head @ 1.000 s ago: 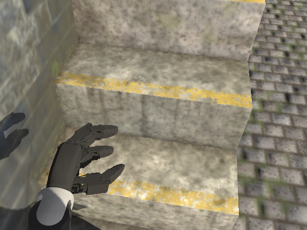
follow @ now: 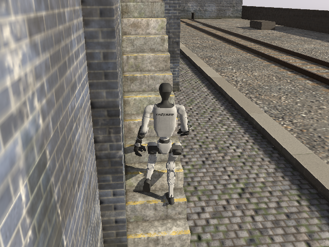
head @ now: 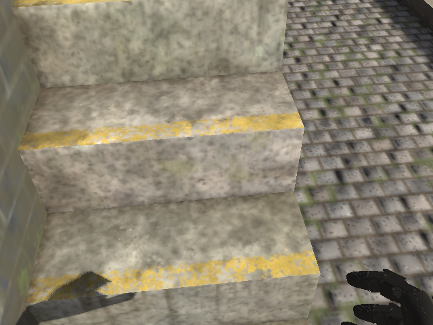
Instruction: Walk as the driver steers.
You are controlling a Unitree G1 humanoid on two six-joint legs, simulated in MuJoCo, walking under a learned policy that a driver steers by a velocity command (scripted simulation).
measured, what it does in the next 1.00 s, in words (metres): climbs, turning left: left foot 0.21 m higher, then right foot 0.21 m higher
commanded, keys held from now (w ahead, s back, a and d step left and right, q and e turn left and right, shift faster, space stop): w+q+shift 0.74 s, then w+e+shift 0.26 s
